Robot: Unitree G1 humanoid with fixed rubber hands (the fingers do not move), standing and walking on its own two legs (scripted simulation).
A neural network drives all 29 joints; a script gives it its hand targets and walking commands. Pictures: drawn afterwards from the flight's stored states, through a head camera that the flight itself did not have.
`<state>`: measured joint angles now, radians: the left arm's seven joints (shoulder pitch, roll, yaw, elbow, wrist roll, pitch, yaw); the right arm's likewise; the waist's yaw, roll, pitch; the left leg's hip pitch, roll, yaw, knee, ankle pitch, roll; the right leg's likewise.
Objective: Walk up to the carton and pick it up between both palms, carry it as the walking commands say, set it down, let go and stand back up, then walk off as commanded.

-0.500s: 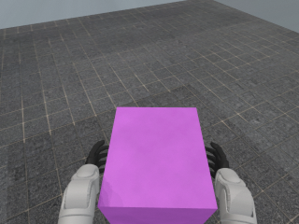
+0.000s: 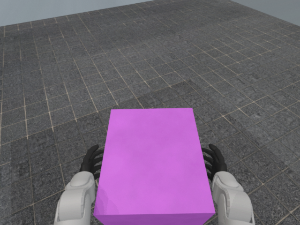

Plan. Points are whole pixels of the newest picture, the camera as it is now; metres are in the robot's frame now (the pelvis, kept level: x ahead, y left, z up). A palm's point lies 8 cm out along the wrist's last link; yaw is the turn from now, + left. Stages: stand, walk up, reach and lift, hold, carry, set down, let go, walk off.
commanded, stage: hold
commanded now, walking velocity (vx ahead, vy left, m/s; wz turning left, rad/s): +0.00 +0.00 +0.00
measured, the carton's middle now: (152, 172) +0.28 +0.01 -0.06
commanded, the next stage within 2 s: set down in 0.20 s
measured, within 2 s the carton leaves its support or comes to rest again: neither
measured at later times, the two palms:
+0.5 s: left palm (90, 172) +0.25 +0.18 +0.01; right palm (214, 162) +0.28 -0.16 +0.02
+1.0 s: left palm (87, 174) +0.28 +0.22 -0.08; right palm (190, 161) +0.33 -0.11 -0.06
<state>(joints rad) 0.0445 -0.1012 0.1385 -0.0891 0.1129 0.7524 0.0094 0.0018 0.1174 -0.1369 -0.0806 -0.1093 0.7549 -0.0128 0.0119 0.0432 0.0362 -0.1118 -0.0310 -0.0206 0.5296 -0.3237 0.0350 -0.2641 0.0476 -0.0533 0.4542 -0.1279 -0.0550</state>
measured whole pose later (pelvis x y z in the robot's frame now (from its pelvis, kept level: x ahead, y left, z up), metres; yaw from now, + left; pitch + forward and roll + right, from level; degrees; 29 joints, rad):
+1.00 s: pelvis +0.01 +0.00 -0.01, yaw +7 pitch +8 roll -1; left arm -0.33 -0.02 0.34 0.65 0.23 0.30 -0.05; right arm -0.37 0.18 -0.36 0.51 -0.27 0.37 -0.04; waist -0.02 0.05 0.07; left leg -0.41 -0.09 -0.13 0.65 -0.37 0.04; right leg -0.52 0.07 -0.01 0.56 -0.18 -0.04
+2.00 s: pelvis -0.03 -0.02 -0.14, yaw +9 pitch +42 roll +4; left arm -0.70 0.11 0.18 0.76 0.00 0.12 0.05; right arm -0.61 0.03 -0.30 0.56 -0.03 0.15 -0.13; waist -0.03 -0.02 -0.18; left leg -1.48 -0.14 -0.04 1.29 -0.55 0.00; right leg -1.64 0.13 0.12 1.24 -0.33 0.00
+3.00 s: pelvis -0.11 -0.01 -0.29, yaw +11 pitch +29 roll +3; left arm -1.49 0.29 0.24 0.87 -0.02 0.31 0.10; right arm -1.44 -0.21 -0.44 0.71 -0.05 0.32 -0.11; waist -0.07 0.01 0.48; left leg -1.77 -0.20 0.02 1.90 -0.64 0.00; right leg -1.91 0.11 0.10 1.78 -0.38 0.05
